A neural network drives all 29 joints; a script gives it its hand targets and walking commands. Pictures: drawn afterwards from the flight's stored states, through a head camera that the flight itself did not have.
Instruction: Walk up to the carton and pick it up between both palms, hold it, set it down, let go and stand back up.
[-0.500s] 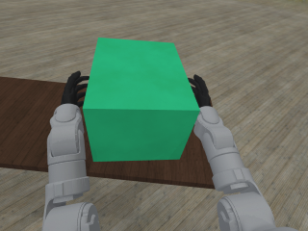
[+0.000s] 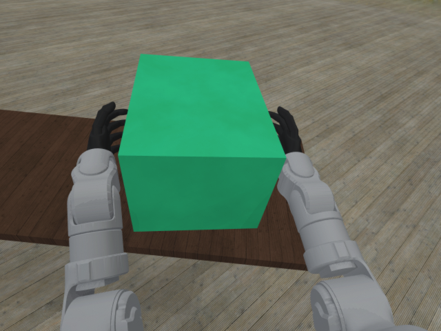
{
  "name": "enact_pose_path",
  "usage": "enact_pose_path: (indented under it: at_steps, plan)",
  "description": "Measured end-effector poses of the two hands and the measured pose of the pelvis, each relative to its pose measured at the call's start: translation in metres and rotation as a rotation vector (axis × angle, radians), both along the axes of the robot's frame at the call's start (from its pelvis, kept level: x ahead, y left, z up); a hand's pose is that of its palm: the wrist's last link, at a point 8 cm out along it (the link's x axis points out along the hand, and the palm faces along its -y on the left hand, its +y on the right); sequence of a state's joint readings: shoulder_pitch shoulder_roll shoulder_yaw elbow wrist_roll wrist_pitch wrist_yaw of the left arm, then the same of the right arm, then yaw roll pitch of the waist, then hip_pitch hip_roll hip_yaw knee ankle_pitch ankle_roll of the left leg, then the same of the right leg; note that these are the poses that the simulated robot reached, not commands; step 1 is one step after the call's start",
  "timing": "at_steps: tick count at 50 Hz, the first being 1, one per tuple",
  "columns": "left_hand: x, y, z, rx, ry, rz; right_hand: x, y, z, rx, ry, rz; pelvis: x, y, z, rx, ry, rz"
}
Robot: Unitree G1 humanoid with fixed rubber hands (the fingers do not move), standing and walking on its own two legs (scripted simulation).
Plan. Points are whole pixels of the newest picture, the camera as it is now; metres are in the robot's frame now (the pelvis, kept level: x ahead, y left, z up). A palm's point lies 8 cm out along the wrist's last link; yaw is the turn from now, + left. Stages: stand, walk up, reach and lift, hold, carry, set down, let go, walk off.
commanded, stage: hold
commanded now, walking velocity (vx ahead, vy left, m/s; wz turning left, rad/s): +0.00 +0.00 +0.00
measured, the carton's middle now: (196, 138) +0.43 +0.01 +0.15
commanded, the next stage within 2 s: none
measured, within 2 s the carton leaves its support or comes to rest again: neither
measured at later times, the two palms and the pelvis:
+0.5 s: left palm (102, 150) +0.36 +0.17 +0.18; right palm (288, 151) +0.36 -0.15 +0.17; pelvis +0.00 +0.00 +0.00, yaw +0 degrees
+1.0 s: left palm (102, 151) +0.36 +0.17 +0.18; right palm (288, 151) +0.36 -0.15 +0.17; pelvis +0.00 +0.00 +0.00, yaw +0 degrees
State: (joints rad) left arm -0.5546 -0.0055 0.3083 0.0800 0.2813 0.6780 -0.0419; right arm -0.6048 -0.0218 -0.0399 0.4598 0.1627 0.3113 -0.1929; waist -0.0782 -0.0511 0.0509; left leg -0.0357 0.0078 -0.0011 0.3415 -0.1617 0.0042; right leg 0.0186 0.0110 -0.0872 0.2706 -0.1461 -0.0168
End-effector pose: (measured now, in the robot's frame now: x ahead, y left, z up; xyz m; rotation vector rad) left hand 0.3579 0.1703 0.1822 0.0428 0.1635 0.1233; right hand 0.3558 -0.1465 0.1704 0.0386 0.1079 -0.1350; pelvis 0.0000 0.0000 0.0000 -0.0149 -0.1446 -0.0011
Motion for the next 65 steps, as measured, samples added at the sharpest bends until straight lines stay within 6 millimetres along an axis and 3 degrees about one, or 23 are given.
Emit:
enact_pose_path:
  at_steps: [65]
  plan:
    - [-0.0003, -0.0002, -0.0011, 0.001, 0.004, -0.001, 0.0000, -0.0002, -0.0001, -0.001, -0.005, -0.001, -0.0003, 0.0000, 0.0000, 0.000, -0.003, 0.000]
